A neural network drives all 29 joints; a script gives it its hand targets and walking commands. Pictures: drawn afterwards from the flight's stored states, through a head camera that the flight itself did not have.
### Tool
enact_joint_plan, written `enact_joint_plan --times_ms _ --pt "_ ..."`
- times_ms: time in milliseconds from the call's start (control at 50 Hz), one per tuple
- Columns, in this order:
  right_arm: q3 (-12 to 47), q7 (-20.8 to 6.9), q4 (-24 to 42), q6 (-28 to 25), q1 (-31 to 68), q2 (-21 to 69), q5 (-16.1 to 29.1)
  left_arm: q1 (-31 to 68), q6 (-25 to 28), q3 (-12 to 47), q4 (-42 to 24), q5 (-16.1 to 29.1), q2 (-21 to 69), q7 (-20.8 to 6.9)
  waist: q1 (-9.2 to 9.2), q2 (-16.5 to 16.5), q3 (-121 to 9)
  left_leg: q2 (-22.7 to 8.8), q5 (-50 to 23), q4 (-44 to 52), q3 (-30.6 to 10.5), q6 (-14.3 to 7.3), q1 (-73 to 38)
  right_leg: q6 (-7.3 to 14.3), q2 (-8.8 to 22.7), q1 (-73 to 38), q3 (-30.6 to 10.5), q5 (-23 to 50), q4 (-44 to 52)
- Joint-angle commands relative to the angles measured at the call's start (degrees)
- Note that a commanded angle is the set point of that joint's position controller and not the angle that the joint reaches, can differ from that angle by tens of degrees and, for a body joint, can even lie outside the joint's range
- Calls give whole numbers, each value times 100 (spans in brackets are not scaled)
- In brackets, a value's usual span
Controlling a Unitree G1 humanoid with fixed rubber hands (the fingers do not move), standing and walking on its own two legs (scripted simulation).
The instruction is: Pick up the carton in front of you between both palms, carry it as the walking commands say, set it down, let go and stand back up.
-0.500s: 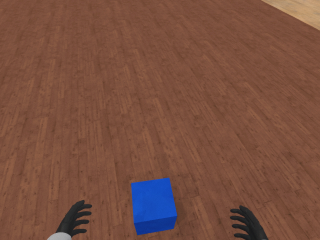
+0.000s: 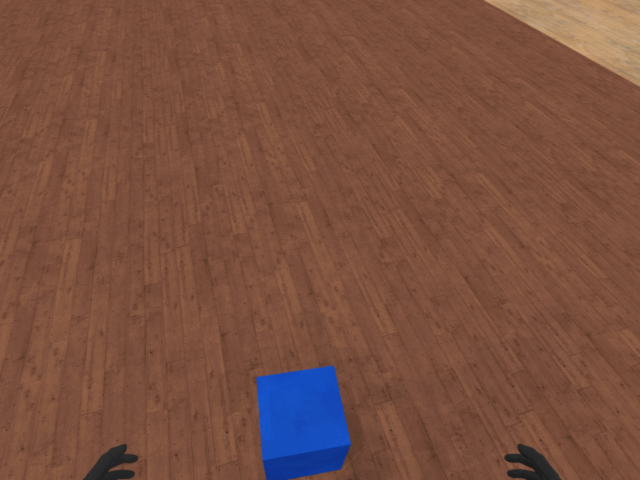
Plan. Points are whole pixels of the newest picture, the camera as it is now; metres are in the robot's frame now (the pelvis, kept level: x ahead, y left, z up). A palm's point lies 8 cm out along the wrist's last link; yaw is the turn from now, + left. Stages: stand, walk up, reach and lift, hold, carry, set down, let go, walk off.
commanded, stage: stand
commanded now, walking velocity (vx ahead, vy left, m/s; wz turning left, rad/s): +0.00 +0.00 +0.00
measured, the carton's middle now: (300, 425) +0.40 +0.02 -0.65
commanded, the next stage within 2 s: none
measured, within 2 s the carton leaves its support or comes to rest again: neither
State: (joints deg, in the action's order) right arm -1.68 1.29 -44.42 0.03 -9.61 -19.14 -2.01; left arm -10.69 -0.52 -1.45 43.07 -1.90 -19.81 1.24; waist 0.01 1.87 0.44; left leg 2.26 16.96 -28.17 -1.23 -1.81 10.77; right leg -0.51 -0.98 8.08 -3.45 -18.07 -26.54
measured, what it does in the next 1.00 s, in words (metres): stands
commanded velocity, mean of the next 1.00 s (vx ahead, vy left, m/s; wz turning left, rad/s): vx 0.00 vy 0.00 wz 0.00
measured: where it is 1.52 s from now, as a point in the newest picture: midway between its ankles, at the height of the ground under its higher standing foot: outside the picture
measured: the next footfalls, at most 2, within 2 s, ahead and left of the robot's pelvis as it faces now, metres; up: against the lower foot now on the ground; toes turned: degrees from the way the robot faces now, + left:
none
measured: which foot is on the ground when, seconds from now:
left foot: down 0.00-1.00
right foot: down 0.00-1.00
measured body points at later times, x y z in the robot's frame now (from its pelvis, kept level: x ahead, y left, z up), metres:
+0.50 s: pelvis -0.01 +0.00 +0.01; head -0.02 +0.01 +0.46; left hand +0.10 +0.30 -0.11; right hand +0.10 -0.31 -0.10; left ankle -0.02 +0.10 -0.74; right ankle -0.04 -0.13 -0.74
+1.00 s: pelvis -0.03 +0.00 +0.01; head -0.03 +0.01 +0.46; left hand +0.07 +0.31 -0.11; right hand +0.08 -0.32 -0.10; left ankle -0.02 +0.10 -0.74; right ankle -0.04 -0.13 -0.74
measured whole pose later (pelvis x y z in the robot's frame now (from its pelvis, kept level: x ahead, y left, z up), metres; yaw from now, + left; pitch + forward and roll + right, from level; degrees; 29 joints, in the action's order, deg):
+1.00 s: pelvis -0.03 +0.00 +0.01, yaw +0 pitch -2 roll +0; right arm -0.6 0.6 -58.6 -0.7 -6.7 -21.6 -0.9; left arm -8.4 0.7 0.2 57.2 -1.2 -22.1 0.9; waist 0.1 1.1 1.4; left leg 1.9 11.1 -20.8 -1.1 -1.5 7.3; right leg -0.6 -0.7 5.1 -3.5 -12.5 -19.9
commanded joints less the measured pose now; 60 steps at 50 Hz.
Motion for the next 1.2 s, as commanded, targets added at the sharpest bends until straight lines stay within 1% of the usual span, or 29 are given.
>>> enact_joint_plan --times_ms 0,140,440,640,860,1180 --pt "-210 27 202 -85 157 -956 11 125 93 -174 -217 10 -791 34 -1 -230 -366 -682 -2273 353 -569 79 -328 70 467 -19 -299 1869 212" --pt "-174 21 -88 -96 247 -990 29 193 111 -138 73 22 -841 42 7 -187 -303 -706 -2190 479 -582 69 -380 73 516 -68 -333 1822 329" --pt "-132 -12 -639 -107 398 -1098 62 291 145 -76 603 36 -975 26 10 -179 -102 -761 -1557 841 -638 41 -381 88 600 -100 -449 1444 677" --pt "-106 -31 -909 -115 461 -1170 86 336 167 -37 882 49 -1051 7 11 -176 -37 -789 -1299 996 -667 40 -385 106 633 -86 -496 1275 838" --pt "-78 -42 -1104 -123 503 -1225 104 388 181 -10 1096 65 -1115 -9 10 -174 -24 -810 -1224 1072 -689 40 -399 124 659 -85 -514 1219 936" --pt "-50 -45 -1261 -134 547 -1273 123 467 185 3 1277 87 -1172 -22 5 -179 -55 -830 -1333 1096 -700 28 -439 140 685 -127 -498 1289 1002"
